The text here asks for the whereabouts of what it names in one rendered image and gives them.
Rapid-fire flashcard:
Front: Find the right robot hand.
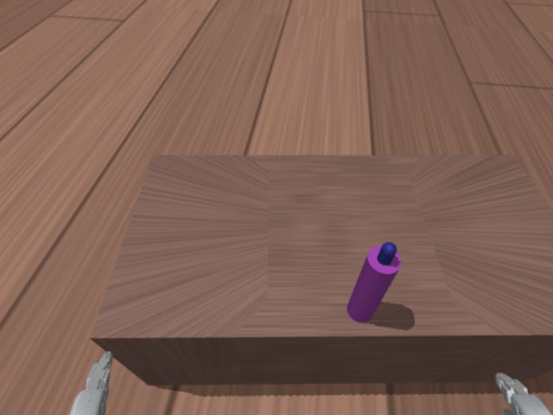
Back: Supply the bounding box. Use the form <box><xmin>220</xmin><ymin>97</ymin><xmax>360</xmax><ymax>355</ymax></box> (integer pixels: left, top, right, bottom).
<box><xmin>495</xmin><ymin>373</ymin><xmax>552</xmax><ymax>415</ymax></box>

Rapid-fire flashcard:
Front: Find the left robot hand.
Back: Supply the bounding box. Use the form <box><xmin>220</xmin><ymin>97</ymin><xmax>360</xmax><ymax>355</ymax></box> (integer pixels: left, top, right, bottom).
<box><xmin>69</xmin><ymin>351</ymin><xmax>113</xmax><ymax>415</ymax></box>

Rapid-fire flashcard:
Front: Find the bottle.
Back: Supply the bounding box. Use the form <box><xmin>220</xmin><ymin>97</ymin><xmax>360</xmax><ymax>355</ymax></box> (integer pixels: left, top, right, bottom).
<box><xmin>347</xmin><ymin>242</ymin><xmax>401</xmax><ymax>322</ymax></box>

